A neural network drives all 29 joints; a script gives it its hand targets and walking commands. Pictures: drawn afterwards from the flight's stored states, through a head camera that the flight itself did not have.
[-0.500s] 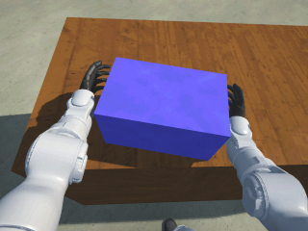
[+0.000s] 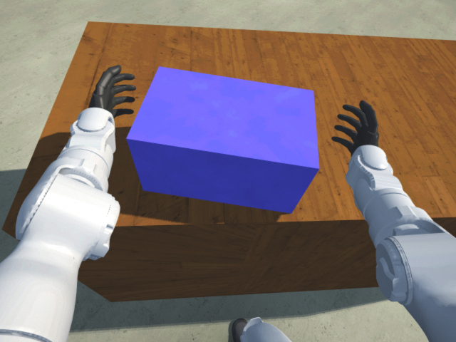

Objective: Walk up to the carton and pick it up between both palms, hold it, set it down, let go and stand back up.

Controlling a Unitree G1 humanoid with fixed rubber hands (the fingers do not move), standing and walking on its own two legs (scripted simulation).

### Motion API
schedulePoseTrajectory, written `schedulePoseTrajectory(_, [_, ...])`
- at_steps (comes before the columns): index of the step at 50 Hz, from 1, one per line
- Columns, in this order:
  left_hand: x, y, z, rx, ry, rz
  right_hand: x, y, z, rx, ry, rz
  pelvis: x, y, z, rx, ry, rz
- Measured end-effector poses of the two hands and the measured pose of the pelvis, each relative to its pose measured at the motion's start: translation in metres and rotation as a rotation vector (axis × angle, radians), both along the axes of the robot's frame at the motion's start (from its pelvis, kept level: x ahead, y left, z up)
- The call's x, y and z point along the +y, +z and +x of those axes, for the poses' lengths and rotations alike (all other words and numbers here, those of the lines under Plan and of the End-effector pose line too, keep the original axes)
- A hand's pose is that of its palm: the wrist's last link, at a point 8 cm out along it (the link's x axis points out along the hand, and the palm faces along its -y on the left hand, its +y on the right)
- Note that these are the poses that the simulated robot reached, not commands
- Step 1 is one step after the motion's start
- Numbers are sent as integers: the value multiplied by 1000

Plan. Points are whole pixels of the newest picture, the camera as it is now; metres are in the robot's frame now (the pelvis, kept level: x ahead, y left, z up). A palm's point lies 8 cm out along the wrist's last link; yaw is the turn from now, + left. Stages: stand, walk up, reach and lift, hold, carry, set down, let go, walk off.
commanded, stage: set down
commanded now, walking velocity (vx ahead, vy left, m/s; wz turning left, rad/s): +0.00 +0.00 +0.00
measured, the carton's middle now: (226, 141) +0.47 -0.11 +0.05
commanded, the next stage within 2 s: none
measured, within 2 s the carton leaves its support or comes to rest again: neither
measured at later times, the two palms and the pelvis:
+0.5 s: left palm (88, 96) +0.54 +0.11 +0.14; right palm (368, 134) +0.37 -0.32 +0.12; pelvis +0.01 -0.02 +0.01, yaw -1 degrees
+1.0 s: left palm (62, 65) +0.54 +0.13 +0.20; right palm (383, 124) +0.36 -0.32 +0.16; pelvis +0.03 +0.01 +0.04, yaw -4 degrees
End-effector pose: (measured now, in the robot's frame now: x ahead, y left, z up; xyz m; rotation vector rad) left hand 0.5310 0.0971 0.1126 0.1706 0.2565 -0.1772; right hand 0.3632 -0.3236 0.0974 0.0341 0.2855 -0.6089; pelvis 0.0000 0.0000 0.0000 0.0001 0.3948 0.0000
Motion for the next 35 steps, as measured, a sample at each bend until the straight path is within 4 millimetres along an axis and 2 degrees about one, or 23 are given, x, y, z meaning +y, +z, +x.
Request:
schedulePoseTrajectory(5, [-6, 9, 2, -1, 12, -19, -1, 2, 1, 20, 18, -6, -7, -4, -4, -4, -11, 7])
schedulePoseTrajectory(11, [-11, 4, 3, 7, 12, -36, 4, -12, 4, 7, 27, 18, -14, -6, -4, -8, -19, 15])
schedulePoseTrajectory(15, [-7, 4, 4, 2, 16, -53, 6, -17, 6, -22, 25, 39, -16, -4, -3, -17, -20, 19])
schedulePoseTrajectory(18, [-1, 7, 5, -3, 19, -64, 6, -13, 7, -49, 19, 46, -17, 0, -1, -27, -19, 19])
schedulePoseTrajectory(24, [11, 25, 5, -11, 15, -83, 0, 16, 8, -86, 7, 28, -17, 9, 5, -66, -23, 11])
schedulePoseTrajectory(30, [25, 54, 6, -16, 15, -89, -3, 59, 8, -99, 2, 1, -13, 17, 12, -118, -28, 2])
schedulePoseTrajectory(35, [31, 78, 8, -30, 3, -81, 1, 83, 11, -97, 8, 3, -6, 22, 17, -151, -33, -6])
